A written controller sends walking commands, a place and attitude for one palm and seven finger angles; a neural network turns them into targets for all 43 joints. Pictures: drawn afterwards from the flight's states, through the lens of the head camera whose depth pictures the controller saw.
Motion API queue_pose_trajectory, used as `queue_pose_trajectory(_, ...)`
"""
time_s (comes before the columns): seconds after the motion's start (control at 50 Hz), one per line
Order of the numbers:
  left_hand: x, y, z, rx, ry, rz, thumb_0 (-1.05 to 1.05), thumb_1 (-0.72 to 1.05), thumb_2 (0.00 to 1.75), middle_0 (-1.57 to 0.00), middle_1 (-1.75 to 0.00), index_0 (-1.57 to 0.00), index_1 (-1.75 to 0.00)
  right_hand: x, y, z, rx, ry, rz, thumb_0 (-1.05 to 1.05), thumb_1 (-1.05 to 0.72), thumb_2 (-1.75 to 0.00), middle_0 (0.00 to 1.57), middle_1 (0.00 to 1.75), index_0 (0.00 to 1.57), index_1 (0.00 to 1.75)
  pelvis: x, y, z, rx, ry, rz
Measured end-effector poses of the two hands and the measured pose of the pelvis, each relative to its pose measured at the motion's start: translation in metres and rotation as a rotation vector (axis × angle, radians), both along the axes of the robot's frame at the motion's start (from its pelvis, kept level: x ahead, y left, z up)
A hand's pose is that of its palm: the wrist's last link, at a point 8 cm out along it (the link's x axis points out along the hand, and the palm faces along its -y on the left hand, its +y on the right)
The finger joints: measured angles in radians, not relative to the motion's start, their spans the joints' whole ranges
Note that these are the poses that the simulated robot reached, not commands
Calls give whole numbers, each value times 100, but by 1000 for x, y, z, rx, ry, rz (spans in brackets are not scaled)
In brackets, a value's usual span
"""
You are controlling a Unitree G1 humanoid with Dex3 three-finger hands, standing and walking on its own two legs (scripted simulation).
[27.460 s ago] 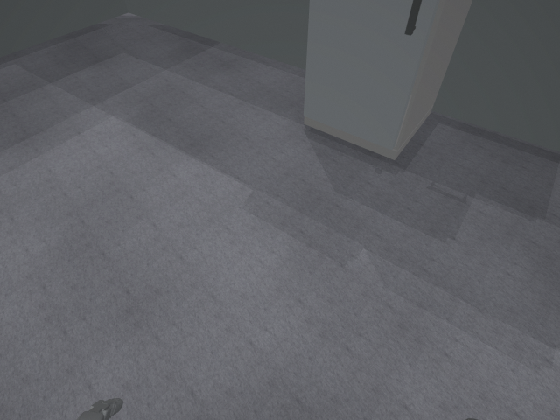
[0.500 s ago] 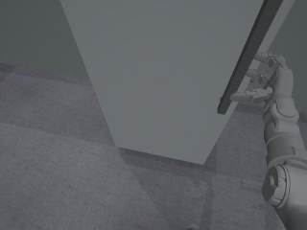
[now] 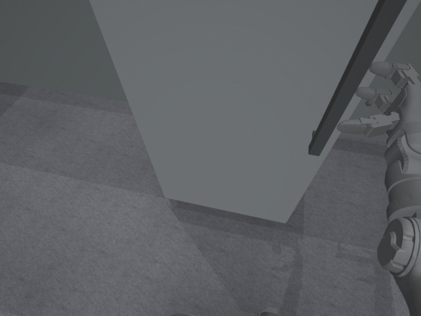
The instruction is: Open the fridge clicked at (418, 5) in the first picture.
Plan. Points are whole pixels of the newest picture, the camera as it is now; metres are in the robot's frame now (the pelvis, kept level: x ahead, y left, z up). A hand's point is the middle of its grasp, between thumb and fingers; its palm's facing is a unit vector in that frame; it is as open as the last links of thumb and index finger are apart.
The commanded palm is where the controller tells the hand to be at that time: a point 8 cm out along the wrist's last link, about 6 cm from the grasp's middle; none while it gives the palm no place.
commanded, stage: feel for the door with the fingertips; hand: right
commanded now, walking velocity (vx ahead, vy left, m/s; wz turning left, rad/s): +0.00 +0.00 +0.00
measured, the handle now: (345, 80) +0.55 -0.15 +0.15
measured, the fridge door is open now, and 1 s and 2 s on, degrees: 0 0 0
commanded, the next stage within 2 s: slide the fingers in behind the handle in 0.02 s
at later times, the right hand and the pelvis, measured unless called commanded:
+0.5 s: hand (365, 106) +0.50 -0.19 +0.14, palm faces +0.06 +1.00 +0.02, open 13.9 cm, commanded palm +0.47 -0.23 +0.14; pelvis +0.00 -0.02 +0.00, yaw +0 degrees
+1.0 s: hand (350, 107) +0.49 -0.16 +0.14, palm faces +0.07 +1.00 +0.02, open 14.0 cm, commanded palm +0.46 -0.21 +0.14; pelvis +0.00 -0.01 +0.00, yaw +0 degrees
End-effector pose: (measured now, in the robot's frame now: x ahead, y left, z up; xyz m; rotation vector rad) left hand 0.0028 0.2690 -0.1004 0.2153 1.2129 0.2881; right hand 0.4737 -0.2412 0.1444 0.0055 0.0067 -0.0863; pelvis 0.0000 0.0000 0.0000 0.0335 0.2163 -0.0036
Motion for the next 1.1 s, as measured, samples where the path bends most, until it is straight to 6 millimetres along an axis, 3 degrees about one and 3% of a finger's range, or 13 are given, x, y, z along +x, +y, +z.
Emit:
queue_pose_trajectory(0.36,-3,-20,-4,-21,25,-13,0,91,90,-21,-30,-20,-30,5,-6,-2,11,-7,18,-1,50,-30,34,123,34,124,1,-12,-3,12,18,-6)
queue_pose_trajectory(0.62,5,-32,-6,-45,-16,-14,0,91,90,-21,-30,-20,-30,-5,17,-13,8,-2,35,-1,50,-30,31,120,30,121,2,-19,-2,12,-7,0)
queue_pose_trajectory(0.82,10,-29,-7,-49,-47,-12,0,91,90,-21,-30,-20,-30,-2,21,-3,-15,-20,4,-1,50,-30,30,120,30,120,1,-14,-1,4,-12,9)
queue_pose_trajectory(1.1,9,-13,-6,-36,-29,-19,0,91,90,-21,-30,-20,-30,-5,34,-10,-1,-3,10,-1,50,-30,30,120,30,120,1,-4,0,-1,-15,-2)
